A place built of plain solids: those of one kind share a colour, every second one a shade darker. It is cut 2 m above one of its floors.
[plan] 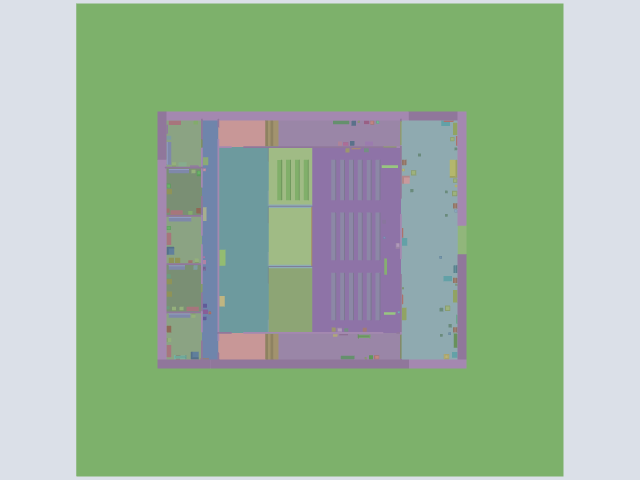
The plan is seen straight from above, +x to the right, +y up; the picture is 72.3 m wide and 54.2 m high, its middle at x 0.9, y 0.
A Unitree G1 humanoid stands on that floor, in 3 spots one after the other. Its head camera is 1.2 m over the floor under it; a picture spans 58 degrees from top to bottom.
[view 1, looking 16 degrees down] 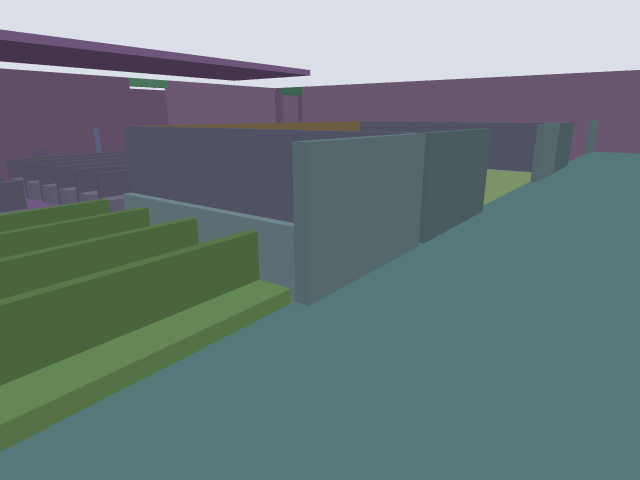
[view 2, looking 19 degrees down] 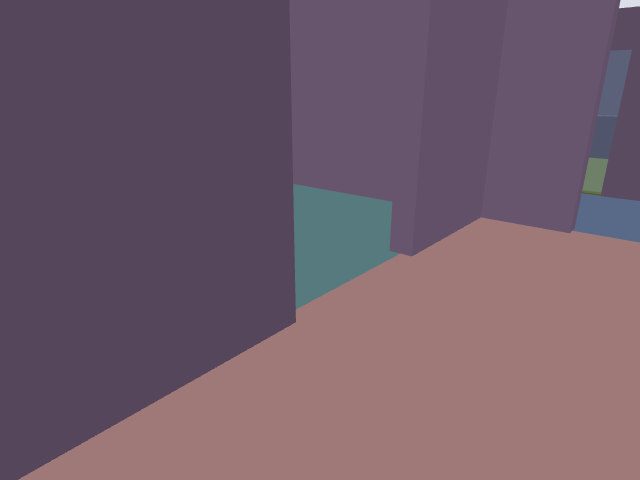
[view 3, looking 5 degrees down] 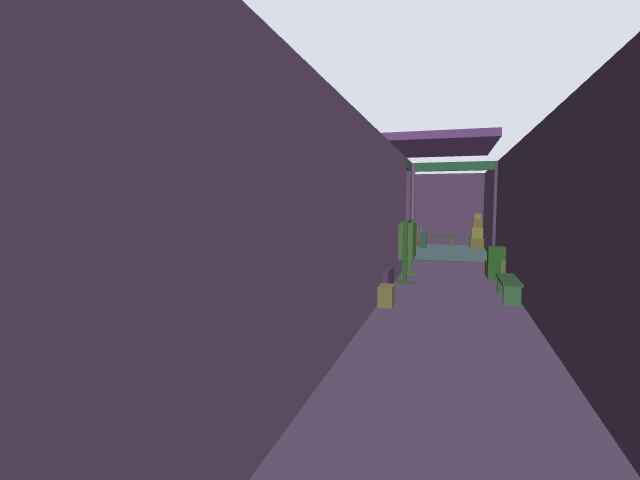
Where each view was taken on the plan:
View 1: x -6.63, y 7.59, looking -53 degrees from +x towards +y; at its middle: rail_end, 2.82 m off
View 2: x -6.25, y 12.05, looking -140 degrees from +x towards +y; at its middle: floor_stage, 3.69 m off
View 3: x -6.25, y -12.05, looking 17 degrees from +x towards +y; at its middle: wall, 4.99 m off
